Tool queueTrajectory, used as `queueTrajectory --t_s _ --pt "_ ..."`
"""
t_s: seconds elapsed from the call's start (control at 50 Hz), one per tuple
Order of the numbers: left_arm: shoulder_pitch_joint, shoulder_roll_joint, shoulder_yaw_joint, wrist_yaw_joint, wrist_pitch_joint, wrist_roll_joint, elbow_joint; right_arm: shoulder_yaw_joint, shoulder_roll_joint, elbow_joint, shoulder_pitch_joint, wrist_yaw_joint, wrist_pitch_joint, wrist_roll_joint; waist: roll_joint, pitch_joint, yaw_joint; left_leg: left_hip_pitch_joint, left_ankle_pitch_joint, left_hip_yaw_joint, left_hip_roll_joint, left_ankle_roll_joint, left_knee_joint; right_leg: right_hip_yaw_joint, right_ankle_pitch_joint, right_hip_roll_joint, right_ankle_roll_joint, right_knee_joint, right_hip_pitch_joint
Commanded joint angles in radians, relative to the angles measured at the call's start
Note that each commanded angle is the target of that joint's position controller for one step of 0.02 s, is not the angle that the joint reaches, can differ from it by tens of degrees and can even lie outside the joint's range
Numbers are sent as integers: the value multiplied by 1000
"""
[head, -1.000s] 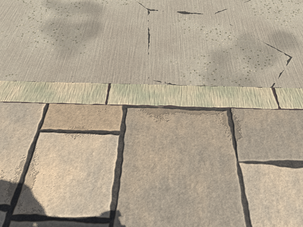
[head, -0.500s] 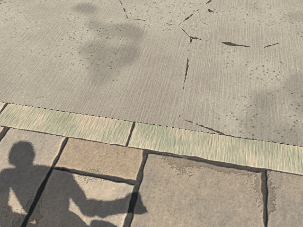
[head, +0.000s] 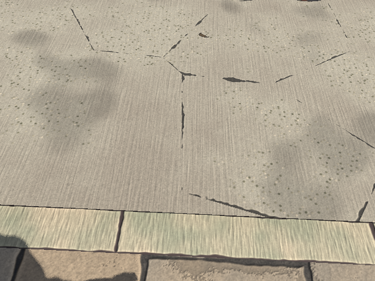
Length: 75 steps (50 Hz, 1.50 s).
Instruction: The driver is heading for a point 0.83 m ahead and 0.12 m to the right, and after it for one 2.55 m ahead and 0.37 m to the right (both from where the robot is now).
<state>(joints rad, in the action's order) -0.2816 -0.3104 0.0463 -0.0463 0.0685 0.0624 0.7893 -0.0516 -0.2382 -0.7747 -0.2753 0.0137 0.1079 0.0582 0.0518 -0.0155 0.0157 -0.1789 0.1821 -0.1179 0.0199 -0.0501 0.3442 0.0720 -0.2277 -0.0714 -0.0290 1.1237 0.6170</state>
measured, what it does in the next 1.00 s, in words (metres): walks ahead: right foot, then left foot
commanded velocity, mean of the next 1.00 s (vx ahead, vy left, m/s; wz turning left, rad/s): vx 0.50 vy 0.00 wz -0.09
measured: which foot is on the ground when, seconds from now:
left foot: down 0.00-0.36, up 0.38-0.84, down 0.86-1.00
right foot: up 0.00-0.30, down 0.32-0.90, up 0.92-1.00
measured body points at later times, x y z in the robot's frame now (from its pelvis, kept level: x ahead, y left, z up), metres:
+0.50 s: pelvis +0.29 -0.10 -0.01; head +0.30 -0.10 +0.44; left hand +0.41 +0.16 -0.14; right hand +0.32 -0.36 -0.14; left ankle +0.26 +0.08 -0.65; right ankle +0.32 -0.18 -0.74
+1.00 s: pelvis +0.59 -0.08 -0.03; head +0.59 -0.08 +0.42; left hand +0.66 +0.16 -0.16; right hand +0.66 -0.35 -0.14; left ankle +0.63 -0.02 -0.74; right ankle +0.45 -0.21 -0.64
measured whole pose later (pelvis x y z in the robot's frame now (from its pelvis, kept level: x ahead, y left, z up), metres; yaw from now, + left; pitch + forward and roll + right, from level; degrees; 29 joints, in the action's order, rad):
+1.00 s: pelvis +0.59 -0.08 -0.03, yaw -2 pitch +1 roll +1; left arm -0.31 -0.26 -0.01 -0.05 0.10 0.08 0.88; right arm -0.04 -0.26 -0.86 -0.27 0.04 0.14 0.06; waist 0.03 0.02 0.03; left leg -0.39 0.26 -0.03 0.10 -0.11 0.64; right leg 0.06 -0.44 0.00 0.00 1.28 0.37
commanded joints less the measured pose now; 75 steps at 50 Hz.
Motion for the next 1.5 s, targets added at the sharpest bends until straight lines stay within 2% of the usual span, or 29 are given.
queueTrajectory --t_s 0.02,0.16,0.3,0.34,0.36,0.38,0.4,0.44,0.5,0.58,0.74,0.76,0.82,0.88,0.9,0.92,0.96,1.02,1.08,1.12,1.18,1.22,1.28,1.36,1.38,1.44,1.46,1.48,1.5 --pt "-5 -4 -15 -53 30 15 -32 -1 -73 59 22 1 33 33 -113 -14 -18 62 -84 171 -297 -185 -248 41 183 -32 -11 -68 164" --pt "178 10 -40 -56 1 4 -82 15 -111 -38 -100 19 22 45 -118 -45 11 109 -324 -49 -291 -156 -238 -57 383 -10 -16 -387 91" --pt "206 -51 -5 -29 11 -18 -110 -17 -202 -112 -143 -2 7 35 -139 -36 -42 336 -787 -138 -327 -100 -16 -146 168 119 -103 -565 -87" --pt "-42 -148 44 8 29 -25 -41 3 -148 -110 -215 7 13 82 -57 181 -99 65 -749 -179 -245 -12 397 -106 357 157 -218 -443 -635" --pt "-277 -188 60 32 20 -32 4 55 -28 -63 -311 31 27 109 115 466 -133 -326 -194 -108 -125 85 695 330 305 -72 -436 -511 -1175" --pt "-399 -163 49 27 14 -14 65 41 -84 -70 -167 66 20 42 3 428 -228 -501 345 51 18 83 898 635 215 -190 -427 -727 -1204" --pt "-379 -184 71 26 37 -8 96 36 -79 -16 29 67 17 -2 -18 160 -249 -680 315 177 -25 42 969 530 77 -166 -304 -797 -1037" --pt "-200 -82 36 21 55 -42 81 25 -126 -9 26 26 18 38 31 67 -131 -576 213 216 -124 19 947 375 143 -144 -289 -819 -645" --pt "-22 32 -11 13 51 -31 34 46 -39 -44 -46 23 -17 32 -8 22 3 -367 155 186 -173 11 851 232 99 -122 -258 -943 -253" --pt "-77 -26 -5 18 70 14 41 44 -46 -44 46 41 -24 22 -26 11 -36 -478 -125 156 -180 29 626 132 159 -128 -247 -984 -281" --pt "-193 -18 -25 -16 38 22 113 34 -62 0 225 57 -31 12 -1 -34 -78 -517 -329 130 -107 15 365 -38 328 -153 -204 -939 -509" --pt "-170 -29 -29 -12 36 61 102 31 -58 -17 133 61 -23 36 41 -11 -33 -463 -330 124 -100 5 574 -35 404 -173 -192 -883 -517" --pt "-169 -57 -17 12 38 -7 107 6 -109 29 276 54 -6 -4 -12 -62 -76 -435 -57 65 -60 -21 299 -108 470 -154 -140 -840 -613" --pt "-165 -110 -7 3 43 27 102 -32 -180 -11 27 33 25 -43 -27 68 21 64 -148 47 56 -111 275 -196 774 -87 -84 -445 -484" --pt "-323 13 -45 -3 51 68 110 -45 -232 -40 -163 15 23 -22 -214 326 12 518 -421 346 -114 -339 326 -166 339 0 29 -105 -219" --pt "-273 17 -54 -29 64 39 78 -30 -202 -91 -376 23 14 0 -274 456 128 759 -200 833 -321 -508 95 -95 -416 185 88 245 99" --pt "117 -36 -41 -13 66 -14 -30 -40 -184 -139 -347 21 43 2 -97 1 182 398 -10 727 -287 -313 28 66 -274 68 36 350 385" --pt "26 20 -64 39 29 46 -13 23 -33 -60 1 31 39 8 -63 -9 -38 -155 -94 560 -219 -318 -39 82 -123 -26 13 143 43" --pt "40 -5 -54 46 5 12 -73 -5 -136 -16 67 24 45 -4 -43 73 -74 -272 -530 376 -129 -285 11 -22 -94 -4 93 -27 -83" --pt "-13 49 -72 16 3 34 -69 -12 -148 -12 4 3 50 31 -39 86 -65 -353 -614 278 -53 -222 123 -67 176 3 81 -27 -144" --pt "128 9 -57 -19 11 44 -70 28 -22 -95 -272 -40 58 -18 -32 37 91 -27 -275 323 -78 -185 269 17 544 -71 91 -347 252" --pt "186 38 -61 -26 4 46 -68 42 -34 -76 -274 -33 28 -16 -92 24 97 -253 -12 294 -19 -167 321 -52 817 -31 52 -507 32" --pt "157 -34 -33 -24 2 38 -66 50 -84 -37 -189 1 25 -30 -82 -16 26 -407 23 409 -81 -180 383 -63 708 -25 52 -467 -103" --pt "252 -6 -43 -20 -16 35 -44 67 -66 -102 -332 -26 5 -37 -94 -59 148 -16 21 503 -137 -130 602 -30 615 -64 55 -745 113" --pt "323 25 -33 -28 9 -151 -96 15 -104 -97 -249 -71 -44 -93 -103 -59 148 -26 -153 416 -116 -149 624 47 622 5 13 -830 59" --pt "-110 -31 15 -17 8 -99 47 29 -40 -88 -227 -49 -64 -46 25 150 -48 -420 20 178 9 -51 1122 -16 1103 -24 -69 -747 -695" --pt "-244 -146 32 -8 -10 -81 86 60 26 -63 -319 -31 -49 -66 199 368 -71 -788 771 102 90 81 1673 236 1535 -298 -285 -476 -1188" --pt "-253 -100 25 7 -30 -78 66 58 -63 -1 -247 -27 -36 -89 117 509 -121 -886 691 178 12 112 1753 373 1267 -341 -348 -489 -1222" --pt "-172 -94 23 34 -55 -70 20 50 -82 52 -118 -36 -41 -97 61 454 -132 -917 642 179 -17 125 1782 347 1106 -314 -337 -548 -1098"
Next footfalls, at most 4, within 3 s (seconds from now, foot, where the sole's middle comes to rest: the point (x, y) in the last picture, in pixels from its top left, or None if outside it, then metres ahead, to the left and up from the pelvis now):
0.32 right None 0.36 -0.19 -0.78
0.86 left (192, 235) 0.67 -0.02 -0.78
1.42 right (234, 188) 0.99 -0.23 -0.94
1.90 left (185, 186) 1.00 0.00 -0.94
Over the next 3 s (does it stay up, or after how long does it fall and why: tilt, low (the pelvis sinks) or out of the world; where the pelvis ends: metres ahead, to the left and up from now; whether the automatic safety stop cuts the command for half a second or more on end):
stays up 1.24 -0.11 -0.16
